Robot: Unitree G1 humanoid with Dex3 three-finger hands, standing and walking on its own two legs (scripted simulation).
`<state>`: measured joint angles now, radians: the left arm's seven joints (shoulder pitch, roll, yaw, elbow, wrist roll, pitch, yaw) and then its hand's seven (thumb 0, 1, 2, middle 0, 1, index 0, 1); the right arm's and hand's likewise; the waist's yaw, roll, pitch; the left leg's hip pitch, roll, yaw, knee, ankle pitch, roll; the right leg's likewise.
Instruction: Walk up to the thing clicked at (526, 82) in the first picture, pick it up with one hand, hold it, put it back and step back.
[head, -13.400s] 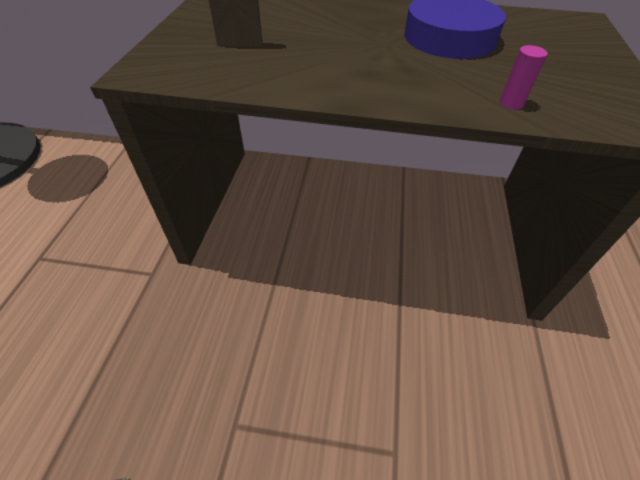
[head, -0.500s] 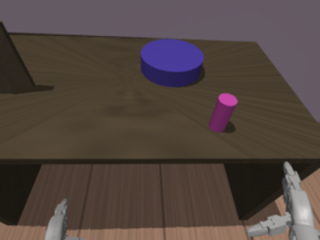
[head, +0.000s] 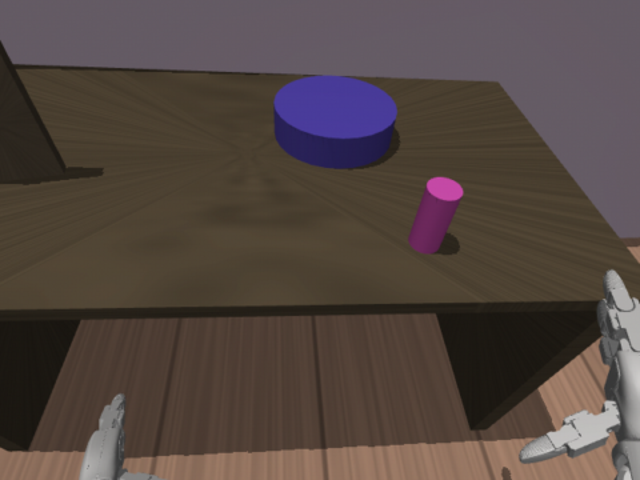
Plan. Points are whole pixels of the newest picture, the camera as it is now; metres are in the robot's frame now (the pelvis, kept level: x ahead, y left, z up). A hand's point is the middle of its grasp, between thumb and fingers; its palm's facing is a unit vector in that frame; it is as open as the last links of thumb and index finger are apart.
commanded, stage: rise first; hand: right
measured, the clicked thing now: (433, 217) +0.48 -0.20 +0.04
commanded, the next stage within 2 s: go down in 0.58 s
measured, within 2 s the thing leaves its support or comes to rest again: neither
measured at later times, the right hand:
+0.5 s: hand (585, 363) +0.18 -0.25 +0.14, palm faces +0.32 +0.84 -0.43, open 17.5 cm
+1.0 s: hand (583, 340) +0.20 -0.25 +0.15, palm faces +0.33 +0.86 -0.38, open 17.4 cm
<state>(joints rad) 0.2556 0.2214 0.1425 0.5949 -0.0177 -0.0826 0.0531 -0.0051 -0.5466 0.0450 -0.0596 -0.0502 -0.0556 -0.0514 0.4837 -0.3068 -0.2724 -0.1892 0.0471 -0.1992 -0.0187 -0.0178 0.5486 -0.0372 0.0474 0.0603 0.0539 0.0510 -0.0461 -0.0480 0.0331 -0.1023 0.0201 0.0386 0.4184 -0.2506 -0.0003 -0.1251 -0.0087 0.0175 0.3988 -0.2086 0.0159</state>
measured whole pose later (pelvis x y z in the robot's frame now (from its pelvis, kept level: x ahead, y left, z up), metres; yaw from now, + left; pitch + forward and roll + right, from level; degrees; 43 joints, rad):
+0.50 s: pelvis -0.01 +0.00 +0.00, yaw +0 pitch -4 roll +0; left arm 0.24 0.21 0.16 0.65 -0.02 -0.12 0.04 -0.01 -0.55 0.06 -0.06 -0.05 -0.05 -0.05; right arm 0.47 -0.33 -0.32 -0.27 0.05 -0.29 0.00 -0.02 0.54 -0.05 0.05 0.06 0.06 0.05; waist -0.05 -0.06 0.05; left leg -0.11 0.02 0.03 0.42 -0.24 0.00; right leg -0.13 -0.01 0.01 0.40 -0.20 0.01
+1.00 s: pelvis +0.00 +0.00 +0.00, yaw +0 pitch -3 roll +0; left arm 0.19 0.22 0.16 0.71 0.00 -0.10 0.05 -0.01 -0.54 0.05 -0.05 -0.05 -0.05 -0.05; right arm 0.41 -0.30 -0.38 -0.22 0.08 -0.34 0.07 -0.02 0.53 -0.05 0.05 0.06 0.06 0.05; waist -0.04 -0.04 0.00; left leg -0.13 0.02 0.04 0.45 -0.27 0.00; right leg -0.16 -0.01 0.01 0.44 -0.23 0.02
